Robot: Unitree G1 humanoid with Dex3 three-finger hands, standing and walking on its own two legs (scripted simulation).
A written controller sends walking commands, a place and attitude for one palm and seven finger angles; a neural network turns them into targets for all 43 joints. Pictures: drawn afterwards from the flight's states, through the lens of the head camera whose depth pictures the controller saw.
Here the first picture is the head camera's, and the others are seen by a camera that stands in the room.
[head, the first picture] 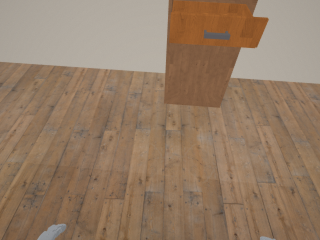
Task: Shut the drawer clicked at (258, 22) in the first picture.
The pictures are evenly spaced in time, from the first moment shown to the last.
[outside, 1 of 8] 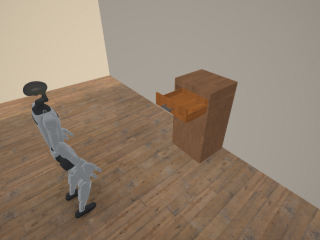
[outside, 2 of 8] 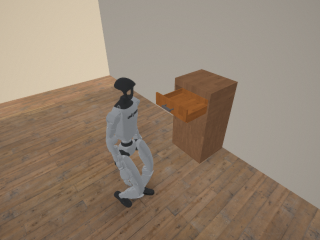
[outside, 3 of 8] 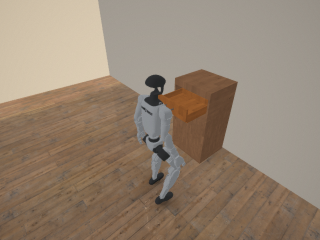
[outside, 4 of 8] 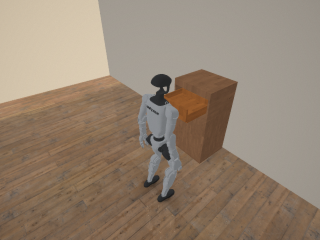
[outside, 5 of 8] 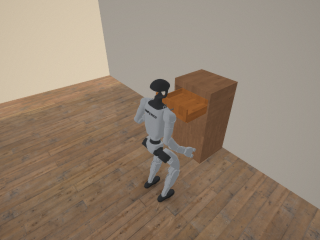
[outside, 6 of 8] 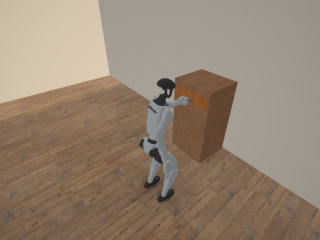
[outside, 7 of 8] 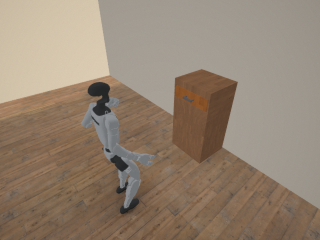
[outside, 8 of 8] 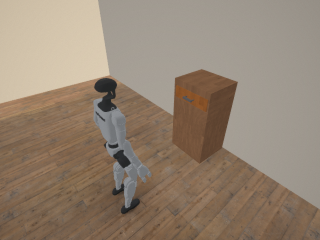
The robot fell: no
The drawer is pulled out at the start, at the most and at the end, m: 0.29 0.29 0.00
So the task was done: yes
